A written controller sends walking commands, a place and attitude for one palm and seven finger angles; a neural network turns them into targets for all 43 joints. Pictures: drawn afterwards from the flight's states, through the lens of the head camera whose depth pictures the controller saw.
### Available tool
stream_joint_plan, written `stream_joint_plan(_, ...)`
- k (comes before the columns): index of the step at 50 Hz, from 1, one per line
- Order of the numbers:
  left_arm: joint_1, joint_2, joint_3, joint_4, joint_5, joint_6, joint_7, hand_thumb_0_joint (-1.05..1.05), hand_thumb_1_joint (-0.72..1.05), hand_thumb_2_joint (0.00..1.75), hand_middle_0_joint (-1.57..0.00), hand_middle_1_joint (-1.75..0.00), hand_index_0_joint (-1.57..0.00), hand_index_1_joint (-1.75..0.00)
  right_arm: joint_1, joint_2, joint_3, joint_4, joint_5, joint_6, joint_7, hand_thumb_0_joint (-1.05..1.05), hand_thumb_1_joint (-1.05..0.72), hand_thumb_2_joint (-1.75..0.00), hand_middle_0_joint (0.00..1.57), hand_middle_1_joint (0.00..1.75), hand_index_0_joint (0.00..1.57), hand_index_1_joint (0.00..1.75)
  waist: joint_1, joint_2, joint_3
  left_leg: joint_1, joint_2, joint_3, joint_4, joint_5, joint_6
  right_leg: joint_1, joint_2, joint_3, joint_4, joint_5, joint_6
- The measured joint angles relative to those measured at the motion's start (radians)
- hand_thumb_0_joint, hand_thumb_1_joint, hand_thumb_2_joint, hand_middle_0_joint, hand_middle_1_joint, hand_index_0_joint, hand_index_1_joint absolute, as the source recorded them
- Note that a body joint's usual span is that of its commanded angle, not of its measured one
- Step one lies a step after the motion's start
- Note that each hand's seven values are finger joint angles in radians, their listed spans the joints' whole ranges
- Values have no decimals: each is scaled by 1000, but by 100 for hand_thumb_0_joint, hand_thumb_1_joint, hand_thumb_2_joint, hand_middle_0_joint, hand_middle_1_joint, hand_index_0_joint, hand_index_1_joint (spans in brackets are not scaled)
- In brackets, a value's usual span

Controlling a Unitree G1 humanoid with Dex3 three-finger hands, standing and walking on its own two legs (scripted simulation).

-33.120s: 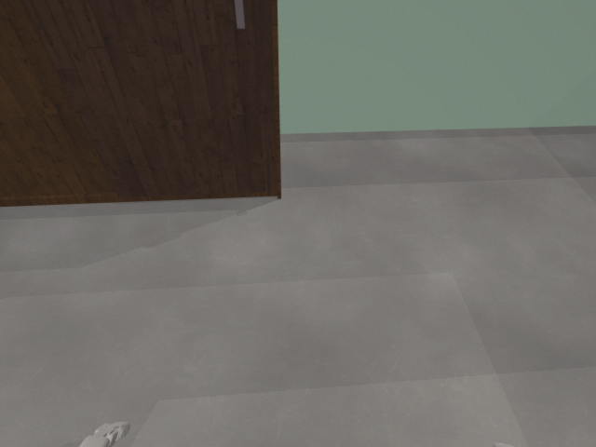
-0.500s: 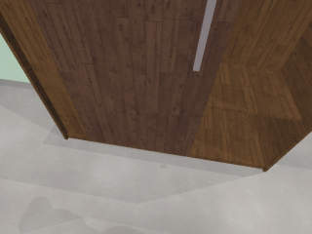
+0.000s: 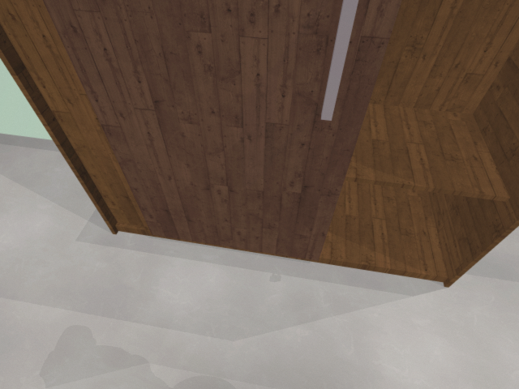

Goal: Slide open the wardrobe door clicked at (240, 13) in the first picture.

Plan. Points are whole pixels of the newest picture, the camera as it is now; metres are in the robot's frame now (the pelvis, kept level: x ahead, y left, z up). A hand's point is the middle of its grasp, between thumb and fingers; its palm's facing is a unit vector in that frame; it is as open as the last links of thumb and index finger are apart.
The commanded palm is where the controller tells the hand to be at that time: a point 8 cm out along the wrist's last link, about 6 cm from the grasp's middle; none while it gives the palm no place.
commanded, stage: look to check the result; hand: right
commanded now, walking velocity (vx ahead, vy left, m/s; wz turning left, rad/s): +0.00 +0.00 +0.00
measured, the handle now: (339, 46) +0.70 -0.11 +0.19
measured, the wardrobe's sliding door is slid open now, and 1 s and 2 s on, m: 0.53 0.53 0.53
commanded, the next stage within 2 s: stand and wait in 0.60 s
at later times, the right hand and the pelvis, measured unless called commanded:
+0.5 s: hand out of the picture +0.03 -0.17 -0.18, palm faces +0.00 +0.98 -0.19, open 7.4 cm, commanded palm none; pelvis +0.02 +0.01 +0.00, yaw +0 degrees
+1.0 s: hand out of the picture +0.04 -0.17 -0.17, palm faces +0.00 +0.98 -0.19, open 7.4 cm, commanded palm none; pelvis +0.03 +0.01 +0.00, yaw +0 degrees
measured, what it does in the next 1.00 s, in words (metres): stands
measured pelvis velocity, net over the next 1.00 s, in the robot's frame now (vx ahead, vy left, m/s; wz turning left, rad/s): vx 0.03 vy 0.01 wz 0.01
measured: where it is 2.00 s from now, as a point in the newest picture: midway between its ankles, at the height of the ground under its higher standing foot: outside the picture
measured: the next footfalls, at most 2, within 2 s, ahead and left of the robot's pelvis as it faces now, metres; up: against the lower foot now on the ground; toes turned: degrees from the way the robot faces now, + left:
none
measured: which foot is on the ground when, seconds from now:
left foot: down 0.00-1.00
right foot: down 0.00-1.00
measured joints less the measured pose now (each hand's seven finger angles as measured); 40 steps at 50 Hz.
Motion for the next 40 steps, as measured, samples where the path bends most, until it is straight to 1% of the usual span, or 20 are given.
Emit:
stream_joint_plan(6, -15, 5, -2, 7, -2, -2, 2, 0, 91, 90, -20, -30, -20, -30, 4, -4, 0, 11, 2, -3, -1, 0, -91, -90, 20, 30, 20, 30, -3, -5, 6, 15, 0, 0, -8, -5, 0, 16, 1, 0, -8, -4, 1)
stream_joint_plan(18, -38, 11, -7, 20, -3, -2, 1, 0, 92, 90, -20, -30, -20, -30, -9, -8, 6, 19, 4, -6, -3, 0, -91, -90, 20, 30, 20, 30, -2, 0, 8, 42, -4, -1, -23, -11, 5, 42, -4, 0, -22, -12, 8)
stream_joint_plan(40, -34, 5, -12, 40, -5, -5, 3, 0, 91, 90, -20, -30, -20, -30, -19, -12, 7, 19, 8, -10, -2, 0, -91, -90, 20, 30, 20, 30, 0, 6, 8, 75, -11, -2, -49, -13, 11, 74, -10, 0, -41, -19, 15)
